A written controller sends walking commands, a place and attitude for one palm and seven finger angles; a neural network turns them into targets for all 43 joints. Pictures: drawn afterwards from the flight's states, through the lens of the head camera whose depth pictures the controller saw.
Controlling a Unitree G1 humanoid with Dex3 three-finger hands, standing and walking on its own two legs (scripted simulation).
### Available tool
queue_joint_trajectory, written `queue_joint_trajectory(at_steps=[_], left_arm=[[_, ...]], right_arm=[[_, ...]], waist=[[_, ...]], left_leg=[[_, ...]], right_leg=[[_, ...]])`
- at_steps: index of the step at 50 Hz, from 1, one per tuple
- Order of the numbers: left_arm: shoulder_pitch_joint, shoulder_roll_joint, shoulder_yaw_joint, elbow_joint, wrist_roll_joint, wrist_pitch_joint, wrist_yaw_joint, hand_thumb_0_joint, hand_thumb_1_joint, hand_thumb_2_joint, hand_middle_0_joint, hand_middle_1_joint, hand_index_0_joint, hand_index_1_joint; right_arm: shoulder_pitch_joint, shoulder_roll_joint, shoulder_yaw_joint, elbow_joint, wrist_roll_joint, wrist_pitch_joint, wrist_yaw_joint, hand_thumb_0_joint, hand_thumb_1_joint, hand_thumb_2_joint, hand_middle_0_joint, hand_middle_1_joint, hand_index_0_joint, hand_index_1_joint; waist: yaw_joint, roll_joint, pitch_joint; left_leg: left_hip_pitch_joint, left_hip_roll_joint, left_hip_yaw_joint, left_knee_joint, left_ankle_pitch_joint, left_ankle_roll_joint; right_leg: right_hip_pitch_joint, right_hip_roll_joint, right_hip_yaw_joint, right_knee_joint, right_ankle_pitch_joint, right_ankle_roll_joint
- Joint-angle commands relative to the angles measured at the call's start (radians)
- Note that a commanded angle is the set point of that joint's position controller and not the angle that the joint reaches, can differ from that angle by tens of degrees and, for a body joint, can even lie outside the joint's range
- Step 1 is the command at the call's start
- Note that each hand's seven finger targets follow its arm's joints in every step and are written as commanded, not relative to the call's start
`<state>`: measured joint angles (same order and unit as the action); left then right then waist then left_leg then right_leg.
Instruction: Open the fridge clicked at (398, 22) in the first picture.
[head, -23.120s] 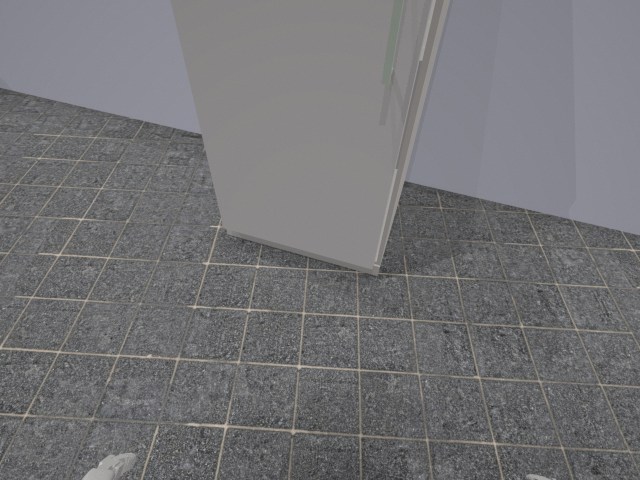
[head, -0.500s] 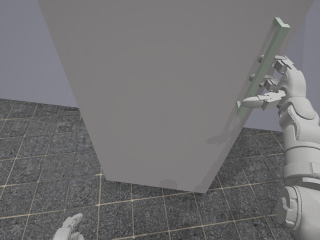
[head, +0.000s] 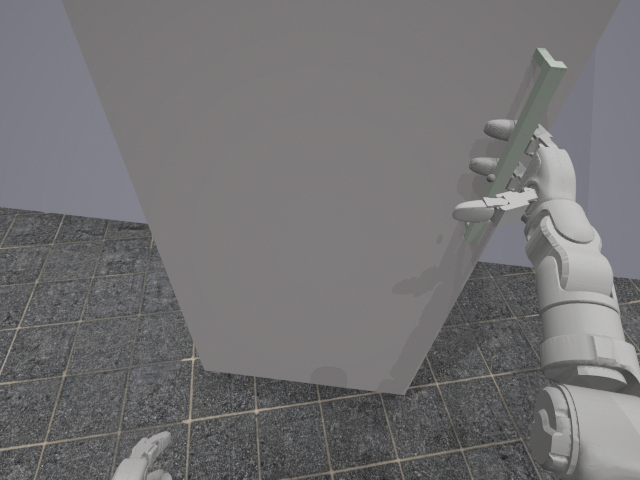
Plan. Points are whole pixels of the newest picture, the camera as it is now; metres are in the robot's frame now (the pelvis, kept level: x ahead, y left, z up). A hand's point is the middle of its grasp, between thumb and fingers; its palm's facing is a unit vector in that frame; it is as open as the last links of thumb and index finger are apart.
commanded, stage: slide the fingers in behind the handle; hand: right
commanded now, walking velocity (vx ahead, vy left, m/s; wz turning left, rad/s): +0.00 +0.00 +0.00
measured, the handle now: (501, 159) +0.49 -0.19 +0.19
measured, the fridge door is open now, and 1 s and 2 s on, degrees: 0 0 0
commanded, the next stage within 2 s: grip the handle and tug to test in 0.66 s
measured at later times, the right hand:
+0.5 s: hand (490, 178) +0.43 -0.16 +0.20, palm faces +0.07 +1.00 -0.01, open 14.1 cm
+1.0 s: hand (490, 177) +0.43 -0.16 +0.20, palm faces +0.06 +1.00 -0.01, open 12.7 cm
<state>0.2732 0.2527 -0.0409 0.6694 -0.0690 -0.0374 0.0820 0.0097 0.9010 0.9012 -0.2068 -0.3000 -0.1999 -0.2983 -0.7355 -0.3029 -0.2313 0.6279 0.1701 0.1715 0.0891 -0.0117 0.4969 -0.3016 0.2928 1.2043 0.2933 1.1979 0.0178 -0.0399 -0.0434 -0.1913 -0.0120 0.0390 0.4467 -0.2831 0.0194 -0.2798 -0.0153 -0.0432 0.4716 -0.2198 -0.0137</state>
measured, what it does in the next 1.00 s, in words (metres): stands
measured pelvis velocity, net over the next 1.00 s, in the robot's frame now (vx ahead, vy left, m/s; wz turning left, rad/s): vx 0.00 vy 0.00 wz -0.02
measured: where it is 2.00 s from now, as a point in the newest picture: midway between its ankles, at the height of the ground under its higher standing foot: outside the picture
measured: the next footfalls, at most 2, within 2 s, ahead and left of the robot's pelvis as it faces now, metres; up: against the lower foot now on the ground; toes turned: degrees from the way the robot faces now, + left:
none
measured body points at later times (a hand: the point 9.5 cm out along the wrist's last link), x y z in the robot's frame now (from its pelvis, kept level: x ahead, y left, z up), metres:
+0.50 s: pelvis +0.00 +0.01 +0.00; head +0.00 +0.02 +0.45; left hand +0.13 +0.25 -0.11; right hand +0.42 -0.21 +0.20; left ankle -0.03 +0.11 -0.74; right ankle +0.02 -0.11 -0.74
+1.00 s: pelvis +0.00 +0.00 +0.00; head +0.00 +0.01 +0.45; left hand +0.12 +0.25 -0.11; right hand +0.42 -0.22 +0.20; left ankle -0.03 +0.11 -0.74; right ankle +0.02 -0.11 -0.74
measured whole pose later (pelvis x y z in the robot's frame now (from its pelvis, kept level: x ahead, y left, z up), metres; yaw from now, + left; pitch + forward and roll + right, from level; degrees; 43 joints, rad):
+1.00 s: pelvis +0.00 +0.00 +0.00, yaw -1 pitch +2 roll +0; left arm 0.27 0.25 -0.04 0.69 -0.07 -0.05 0.08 0.01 0.90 0.90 -0.21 -0.30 -0.20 -0.30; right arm -0.79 -0.30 -0.20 0.70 0.17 0.15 0.08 -0.01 0.29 -0.39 0.31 1.23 0.30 1.23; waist 0.01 -0.04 -0.04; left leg -0.19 -0.01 0.06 0.44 -0.28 0.02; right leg -0.29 -0.01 -0.03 0.47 -0.21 -0.01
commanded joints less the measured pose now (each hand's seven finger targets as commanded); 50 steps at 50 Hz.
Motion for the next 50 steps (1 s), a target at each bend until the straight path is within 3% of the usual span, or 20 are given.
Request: queue_joint_trajectory(at_steps=[1, 3, 5, 6, 10, 13, 14, 17, 19, 23, 24, 31, 35, 36, 38, 39, 41, 44, 47, 50], left_arm=[[-0.067, 0.128, 0.049, -0.136, -0.003, -0.038, 0.012, 0.0, 0.9, 0.9, -0.2, -0.3, -0.2, -0.3], [-0.07, 0.123, 0.048, -0.136, -0.002, -0.04, 0.009, 0.0, 0.9, 0.9, -0.2, -0.3, -0.2, -0.3], [-0.071, 0.126, 0.05, -0.135, -0.003, -0.038, 0.009, 0.0, 0.9, 0.9, -0.2, -0.3, -0.2, -0.3], [-0.072, 0.124, 0.048, -0.134, -0.003, -0.038, 0.011, 0.0, 0.9, 0.9, -0.2, -0.3, -0.2, -0.3], [-0.073, 0.126, 0.05, -0.127, -0.004, -0.041, 0.012, 0.0, 0.9, 0.9, -0.2, -0.3, -0.2, -0.3], [-0.067, 0.127, 0.05, -0.123, -0.002, -0.042, 0.012, 0.0, 0.9, 0.9, -0.2, -0.3, -0.2, -0.3], [-0.065, 0.132, 0.052, -0.122, 0.0, -0.042, 0.012, 0.0, 0.9, 0.9, -0.2, -0.3, -0.2, -0.3], [-0.071, 0.123, 0.047, -0.117, -0.003, -0.039, 0.013, 0.0, 0.9, 0.9, -0.2, -0.3, -0.2, -0.3], [-0.062, 0.129, 0.051, -0.114, -0.001, -0.042, 0.013, 0.0, 0.9, 0.9, -0.2, -0.3, -0.2, -0.3], [-0.067, 0.123, 0.048, -0.112, -0.003, -0.046, 0.012, 0.0, 0.9, 0.9, -0.2, -0.3, -0.2, -0.3], [-0.061, 0.129, 0.051, -0.114, 0.0, -0.046, 0.01, 0.0, 0.9, 0.9, -0.2, -0.3, -0.2, -0.3], [-0.063, 0.125, 0.05, -0.111, -0.001, -0.048, 0.011, 0.0, 0.9, 0.9, -0.2, -0.3, -0.2, -0.3], [-0.065, 0.126, 0.048, -0.114, -0.002, -0.052, 0.01, 0.0, 0.9, 0.9, -0.2, -0.3, -0.2, -0.3], [-0.064, 0.127, 0.049, -0.111, -0.002, -0.051, 0.01, 0.0, 0.9, 0.9, -0.2, -0.3, -0.2, -0.3], [-0.07, 0.121, 0.048, -0.116, -0.003, -0.053, 0.008, 0.0, 0.9, 0.9, -0.2, -0.3, -0.2, -0.3], [-0.065, 0.126, 0.049, -0.114, -0.003, -0.053, 0.009, 0.0, 0.9, 0.9, -0.2, -0.3, -0.2, -0.3], [-0.063, 0.124, 0.047, -0.108, -0.003, -0.054, 0.009, 0.0, 0.9, 0.9, -0.2, -0.3, -0.2, -0.3], [-0.058, 0.134, 0.049, -0.104, -0.001, -0.053, 0.013, 0.0, 0.9, 0.9, -0.2, -0.3, -0.2, -0.3], [-0.058, 0.124, 0.048, -0.103, -0.001, -0.057, 0.01, 0.0, 0.9, 0.9, -0.2, -0.3, -0.2, -0.3], [-0.053, 0.126, 0.048, -0.105, 0.0, -0.056, 0.008, 0.0, 0.9, 0.9, -0.2, -0.3, -0.2, -0.3]], right_arm=[[-0.516, -0.18, -0.016, -0.265, 0.012, -0.065, 0.005, 0.0, 0.5, -0.3, 0.3, 1.2, 0.3, 1.2], [-0.485, -0.16, -0.01, -0.26, 0.016, -0.062, 0.007, 0.0, 0.5, -0.3, 0.3, 1.2, 0.3, 1.2], [-0.482, -0.171, -0.02, -0.265, 0.02, -0.065, 0.005, 0.0, 0.5, -0.3, 0.3, 1.2, 0.3, 1.2], [-0.498, -0.137, 0.015, -0.258, 0.019, -0.061, 0.008, 0.0, 0.5, -0.3, 0.3, 1.2, 0.3, 1.2], [-0.53, -0.122, 0.03, -0.256, 0.023, -0.062, 0.004, 0.0, 0.5, -0.3, 0.3, 1.2, 0.3, 1.2], [-0.534, -0.149, 0.007, -0.243, 0.019, -0.061, 0.005, 0.0, 0.5, -0.3, 0.3, 1.2, 0.3, 1.2], [-0.529, -0.167, -0.003, -0.253, 0.019, -0.068, 0.004, 0.0, 0.5, -0.3, 0.3, 1.2, 0.3, 1.2], [-0.544, -0.122, 0.036, -0.215, 0.018, -0.061, 0.011, 0.0, 0.5, -0.3, 0.3, 1.2, 0.3, 1.2], [-0.54, -0.142, 0.018, -0.207, 0.022, -0.065, 0.01, 0.0, 0.5, -0.3, 0.3, 1.2, 0.3, 1.2], [-0.573, -0.118, 0.038, -0.219, 0.021, -0.073, 0.011, 0.0, 0.5, -0.3, 0.3, 1.2, 0.3, 1.2], [-0.537, -0.139, 0.016, -0.209, 0.024, -0.077, 0.01, 0.0, 0.5, -0.3, 0.3, 1.2, 0.3, 1.2], [-0.559, -0.154, 0.004, -0.201, 0.021, -0.085, 0.01, 0.0, 0.5, -0.3, 0.3, 1.2, 0.3, 1.2], [-0.578, -0.117, 0.038, -0.206, 0.024, -0.091, 0.012, 0.0, 0.5, -0.3, 0.3, 1.2, 0.3, 1.2], [-0.576, -0.136, 0.022, -0.2, 0.021, -0.091, 0.008, 0.0, 0.5, -0.3, 0.3, 1.2, 0.3, 1.2], [-0.555, -0.102, 0.042, -0.21, 0.021, -0.091, 0.007, 0.0, 0.5, -0.3, 0.3, 1.2, 0.3, 1.2], [-0.554, -0.103, 0.048, -0.208, 0.022, -0.095, 0.006, 0.0, 0.453, -0.32, 0.305, 1.207, 0.305, 1.207], [-0.573, -0.098, 0.05, -0.181, 0.022, -0.089, 0.004, 0.0, 0.36, -0.36, 0.315, 1.22, 0.315, 1.22], [-0.574, -0.156, 0.009, -0.162, 0.018, -0.092, 0.001, 0.0, 0.22, -0.42, 0.33, 1.24, 0.33, 1.24], [-0.589, -0.118, 0.035, -0.169, 0.018, -0.094, 0.005, 0.0, 0.08, -0.48, 0.345, 1.26, 0.345, 1.26], [-0.589, -0.111, 0.042, -0.177, 0.018, -0.101, 0.002, 0.0, -0.06, -0.54, 0.36, 1.28, 0.36, 1.28]], waist=[[0.013, 0.027, -0.308], [0.005, 0.003, -0.31], [0.005, 0.031, -0.313], [0.017, 0.035, -0.295], [0.025, 0.037, -0.286], [0.016, 0.026, -0.308], [0.018, 0.062, -0.319], [0.027, 0.017, -0.277], [0.026, 0.069, -0.281], [0.03, 0.015, -0.298], [0.02, 0.065, -0.307], [0.021, 0.037, -0.303], [0.027, 0.047, -0.297], [0.024, 0.04, -0.294], [0.019, 0.01, -0.303], [0.026, 0.055, -0.298], [0.029, 0.044, -0.276], [0.025, 0.069, -0.279], [0.027, 0.02, -0.291], [0.026, 0.025, -0.306]], left_leg=[[-0.013, -0.008, -0.017, -0.052, 0.362, 0.004], [-0.016, -0.009, -0.013, -0.049, 0.364, 0.007], [-0.004, -0.009, -0.014, -0.051, 0.378, 0.006], [-0.017, -0.009, -0.012, -0.054, 0.363, 0.003], [-0.03, -0.007, -0.016, -0.063, 0.345, 0.002], [-0.024, -0.008, -0.018, -0.06, 0.345, 0.004], [-0.005, -0.007, -0.016, -0.059, 0.367, 0.002], [-0.037, -0.006, -0.016, -0.061, 0.348, 0.002], [-0.03, -0.008, -0.015, -0.066, 0.344, 0.0], [-0.046, -0.008, -0.015, -0.061, 0.344, 0.004], [-0.026, -0.008, -0.013, -0.061, 0.349, 0.002], [-0.031, -0.007, -0.015, -0.057, 0.354, 0.004], [-0.042, -0.008, -0.012, -0.058, 0.33, 0.004], [-0.043, -0.009, -0.012, -0.058, 0.325, 0.005], [-0.048, -0.009, -0.01, -0.054, 0.325, 0.007], [-0.044, -0.011, -0.008, -0.059, 0.323, 0.004], [-0.062, -0.01, -0.008, -0.063, 0.293, 0.004], [-0.05, -0.009, -0.014, -0.069, 0.284, 0.003], [-0.057, -0.008, -0.011, -0.06, 0.305, 0.006], [-0.051, -0.01, -0.007, -0.056, 0.311, 0.007]], right_leg=[[0.261, 0.003, 0.045, -0.013, 0.282, -0.036], [0.27, 0.002, 0.045, -0.013, 0.293, -0.032], [0.264, 0.003, 0.045, -0.009, 0.297, -0.036], [0.263, 0.004, 0.044, -0.013, 0.281, -0.035], [0.263, 0.006, 0.047, -0.015, 0.261, -0.04], [0.266, 0.009, 0.048, -0.015, 0.259, -0.037], [0.262, 0.008, 0.048, -0.009, 0.278, -0.041], [0.255, 0.011, 0.046, -0.012, 0.256, -0.037], [0.25, 0.008, 0.049, -0.009, 0.253, -0.041], [0.276, 0.011, 0.053, -0.008, 0.262, -0.036], [0.261, 0.01, 0.054, -0.006, 0.265, -0.04], [0.267, 0.011, 0.052, -0.007, 0.266, -0.038], [0.266, 0.008, 0.058, -0.011, 0.252, -0.038], [0.265, 0.008, 0.059, -0.012, 0.251, -0.036], [0.281, 0.008, 0.058, -0.012, 0.261, -0.033], [0.275, 0.006, 0.059, -0.008, 0.26, -0.037], [0.261, 0.007, 0.062, -0.015, 0.227, -0.035], [0.247, 0.006, 0.06, -0.015, 0.217, -0.039], [0.269, 0.007, 0.059, -0.014, 0.243, -0.034], [0.274, 0.005, 0.064, -0.013, 0.256, -0.033]])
